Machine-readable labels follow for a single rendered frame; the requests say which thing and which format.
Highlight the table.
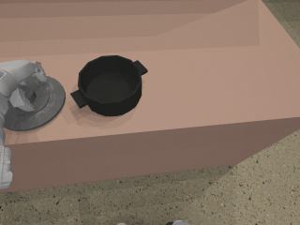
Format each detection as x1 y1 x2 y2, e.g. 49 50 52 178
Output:
0 0 300 193

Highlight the lid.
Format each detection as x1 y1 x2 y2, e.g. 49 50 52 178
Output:
3 75 66 131

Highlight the knob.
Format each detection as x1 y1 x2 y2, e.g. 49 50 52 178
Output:
22 87 37 103

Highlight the pot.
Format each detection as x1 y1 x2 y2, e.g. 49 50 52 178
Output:
70 55 148 117

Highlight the robot left hand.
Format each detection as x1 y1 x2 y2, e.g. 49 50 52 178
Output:
0 59 48 112

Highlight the left robot upper arm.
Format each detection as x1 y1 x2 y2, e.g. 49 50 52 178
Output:
0 144 13 225

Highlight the left robot forearm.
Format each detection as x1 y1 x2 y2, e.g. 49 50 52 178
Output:
0 68 18 146

